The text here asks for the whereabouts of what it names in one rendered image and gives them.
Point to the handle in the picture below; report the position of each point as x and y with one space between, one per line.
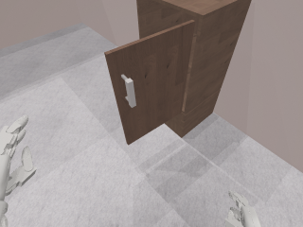
130 91

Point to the robot left hand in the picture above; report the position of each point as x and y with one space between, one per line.
10 137

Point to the cupboard door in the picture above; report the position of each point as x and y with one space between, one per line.
158 66

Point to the robot right hand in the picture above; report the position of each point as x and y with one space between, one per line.
245 217

